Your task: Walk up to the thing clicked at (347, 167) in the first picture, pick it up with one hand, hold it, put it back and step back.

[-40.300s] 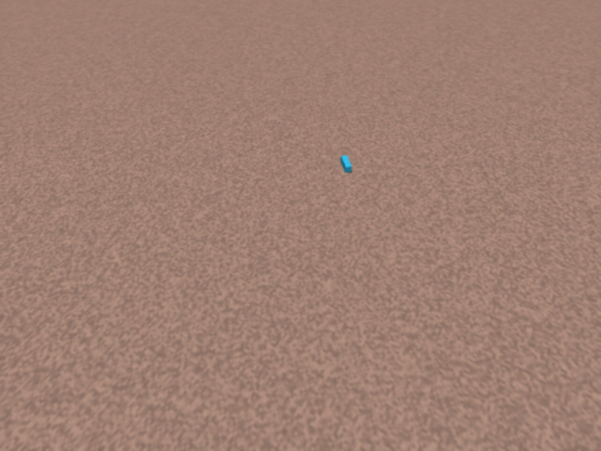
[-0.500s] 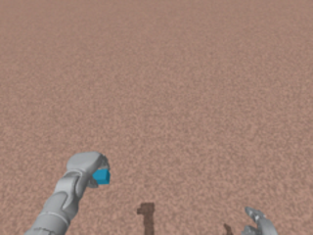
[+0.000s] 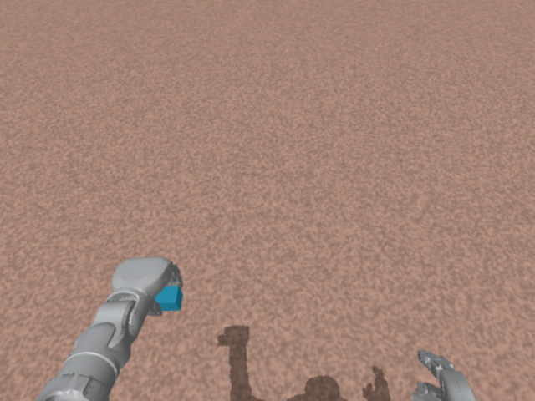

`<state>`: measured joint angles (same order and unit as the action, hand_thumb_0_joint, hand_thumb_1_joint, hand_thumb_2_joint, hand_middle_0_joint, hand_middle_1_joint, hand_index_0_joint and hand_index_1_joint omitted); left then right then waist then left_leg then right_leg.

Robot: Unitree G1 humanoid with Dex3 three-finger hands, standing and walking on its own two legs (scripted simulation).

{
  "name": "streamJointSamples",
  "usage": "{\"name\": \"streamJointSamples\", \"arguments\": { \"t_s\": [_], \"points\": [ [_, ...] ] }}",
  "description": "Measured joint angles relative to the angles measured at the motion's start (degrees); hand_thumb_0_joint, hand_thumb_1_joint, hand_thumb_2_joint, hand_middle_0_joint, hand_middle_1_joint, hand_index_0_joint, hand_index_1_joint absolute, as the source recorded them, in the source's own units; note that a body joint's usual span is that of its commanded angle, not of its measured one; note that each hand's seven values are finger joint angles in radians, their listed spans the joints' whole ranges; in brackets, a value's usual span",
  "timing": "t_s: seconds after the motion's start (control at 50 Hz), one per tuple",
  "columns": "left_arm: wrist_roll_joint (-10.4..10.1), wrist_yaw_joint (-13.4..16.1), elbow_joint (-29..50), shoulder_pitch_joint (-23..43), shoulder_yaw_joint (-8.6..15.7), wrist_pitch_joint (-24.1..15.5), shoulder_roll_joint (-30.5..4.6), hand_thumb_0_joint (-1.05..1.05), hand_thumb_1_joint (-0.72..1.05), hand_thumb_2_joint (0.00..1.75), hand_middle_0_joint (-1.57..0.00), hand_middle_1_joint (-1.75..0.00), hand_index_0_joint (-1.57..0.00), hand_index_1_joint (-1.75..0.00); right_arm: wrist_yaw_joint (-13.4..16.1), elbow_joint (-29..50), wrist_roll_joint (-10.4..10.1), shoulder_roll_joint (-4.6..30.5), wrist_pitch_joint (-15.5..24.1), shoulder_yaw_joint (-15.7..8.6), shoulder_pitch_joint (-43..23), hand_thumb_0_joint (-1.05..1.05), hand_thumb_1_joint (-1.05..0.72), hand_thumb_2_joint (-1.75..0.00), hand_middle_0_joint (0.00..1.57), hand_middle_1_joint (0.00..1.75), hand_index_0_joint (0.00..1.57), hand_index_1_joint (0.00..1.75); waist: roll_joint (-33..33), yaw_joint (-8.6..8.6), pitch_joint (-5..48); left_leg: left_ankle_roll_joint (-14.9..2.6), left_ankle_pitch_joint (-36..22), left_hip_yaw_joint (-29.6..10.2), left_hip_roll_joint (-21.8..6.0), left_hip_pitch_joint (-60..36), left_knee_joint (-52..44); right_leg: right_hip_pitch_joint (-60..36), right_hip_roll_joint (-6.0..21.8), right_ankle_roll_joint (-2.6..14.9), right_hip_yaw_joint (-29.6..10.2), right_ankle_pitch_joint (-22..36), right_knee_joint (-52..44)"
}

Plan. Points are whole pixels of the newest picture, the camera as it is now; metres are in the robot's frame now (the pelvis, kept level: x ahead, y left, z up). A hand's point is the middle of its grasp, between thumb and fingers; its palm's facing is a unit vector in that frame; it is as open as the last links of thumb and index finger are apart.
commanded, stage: crouch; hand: left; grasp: from above
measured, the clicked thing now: (153, 298) +0.32 +0.23 -0.12
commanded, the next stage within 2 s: lower in 1.74 s
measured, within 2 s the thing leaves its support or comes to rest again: neither
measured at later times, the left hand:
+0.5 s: hand (185, 305) +0.38 +0.22 -0.32, palm faces -0.42 +0.02 -0.91, open 6.2 cm
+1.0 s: hand (199, 315) +0.41 +0.22 -0.50, palm faces -0.46 -0.02 -0.89, open 6.2 cm
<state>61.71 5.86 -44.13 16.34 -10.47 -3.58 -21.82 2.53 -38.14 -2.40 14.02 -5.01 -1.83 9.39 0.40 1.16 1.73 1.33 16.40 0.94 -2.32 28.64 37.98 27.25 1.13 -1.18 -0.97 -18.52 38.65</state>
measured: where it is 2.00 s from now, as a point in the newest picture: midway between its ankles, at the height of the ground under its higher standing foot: outside the picture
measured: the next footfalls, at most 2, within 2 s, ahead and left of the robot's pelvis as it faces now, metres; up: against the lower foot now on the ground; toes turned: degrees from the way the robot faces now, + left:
none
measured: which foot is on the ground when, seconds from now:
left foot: down 0.00-1.00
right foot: down 0.00-1.00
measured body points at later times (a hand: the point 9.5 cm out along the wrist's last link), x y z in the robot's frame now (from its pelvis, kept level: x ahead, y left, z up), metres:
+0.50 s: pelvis -0.06 +0.02 -0.20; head +0.12 +0.03 +0.22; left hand +0.39 +0.22 -0.27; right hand -0.03 -0.26 -0.32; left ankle +0.02 +0.14 -0.72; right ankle +0.01 -0.13 -0.72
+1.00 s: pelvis -0.07 +0.01 -0.33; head +0.18 +0.04 +0.05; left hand +0.43 +0.22 -0.45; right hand -0.02 -0.27 -0.45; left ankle +0.02 +0.14 -0.72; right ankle +0.01 -0.13 -0.72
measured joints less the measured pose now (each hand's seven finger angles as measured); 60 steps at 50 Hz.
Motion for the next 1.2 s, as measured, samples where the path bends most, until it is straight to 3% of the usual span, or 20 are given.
{"name": "streamJointSamples", "arguments": {
  "t_s": [0.08,0.16,0.38,0.6,0.76,0.96,1.2],
  "points": [
    [2.9,5.58,-7.05,5.49,0.17,-0.09,-0.13,0.0,0.56,0.0,-1.04,-0.12,-1.07,-0.07,-1.03,-0.47,1.3,0.49,0.46,-1.1,0.18,0.01,-0.89,-0.9,0.21,0.3,0.2,0.3,-0.42,0.74,2.02,0.23,3.58,-0.91,-0.28,11.7,10.48,11.1,-0.27,-0.21,0.46,-3.41,9.76],
    [4.16,9.48,-14.34,11.63,0.6,0.36,-0.22,0.0,0.56,0.0,-1.04,-0.11,-1.08,-0.07,-1.7,-1.26,2.21,1.1,1.31,-1.91,0.9,0.01,-0.89,-0.9,0.21,0.3,0.2,0.3,-0.3,2.08,4.26,-0.04,7.05,-1.66,-0.54,23.9,21.37,22.79,-0.57,-0.49,0.72,-6.81,19.97],
    [4.69,14.41,-23.61,22.21,4.45,2.18,-1.19,0.0,0.55,0.01,-1.05,-0.1,-1.08,-0.06,-1.29,-4.43,4.43,0.47,3.88,-2.1,4.2,0.01,-0.9,-0.9,0.2,0.3,0.2,0.3,1.52,6.37,8.7,-0.95,14.02,-2.72,-0.61,53.47,46.05,51.59,-0.98,-1.17,0.5,-13.44,43.75],
    [4.06,13.44,-29.96,30.68,7.87,2.31,-5.02,0.0,0.55,0.01,-1.05,-0.1,-1.09,-0.06,-2.16,-5.59,5.77,-2.0,6.0,-0.06,3.8,0.01,-0.89,-0.9,0.21,0.3,0.2,0.3,2.6,9.18,9.21,-1.37,16.99,-3.89,-0.44,73.65,62.8,71.13,-1.38,-1.41,0.6,-16.8,60.25],
    [6.51,13.8,-31.44,33.83,9.78,-0.46,-8.01,0.0,0.56,0.0,-1.05,-0.1,-1.09,-0.06,-3.9,-5.29,6.74,-1.65,7.6,1.35,1.86,0.01,-0.89,-0.89,0.21,0.3,0.21,0.3,1.83,10.48,8.93,-0.92,18.99,-5.48,0.03,84.83,72.6,81.55,-1.41,-1.43,1.45,-19.3,69.88],
    [7.63,14.89,-32.05,36.34,11.95,-0.94,-10.87,0.0,0.55,0.02,-1.04,-0.11,-1.08,-0.07,-6.62,-4.67,8.72,-0.74,8.57,1.58,-1.05,0.0,-0.9,-0.9,0.21,0.3,0.2,0.3,0.14,11.07,6.0,-0.06,20.8,-7.2,-0.05,91.7,80.82,88.22,-2.06,-1.43,2.36,-21.2,77.97],
    [8.05,14.76,-36.52,40.26,12.89,-2.49,-14.38,0.0,0.55,0.03,-1.04,-0.11,-1.07,-0.08,-8.23,-5.2,9.59,-0.19,8.01,2.37,-1.14,0.0,-0.9,-0.9,0.21,0.3,0.2,0.3,-0.51,12.01,4.38,0.35,21.67,-8.45,-0.47,96.94,87.89,93.6,-3.13,-1.45,2.81,-21.61,84.68]
  ]
}}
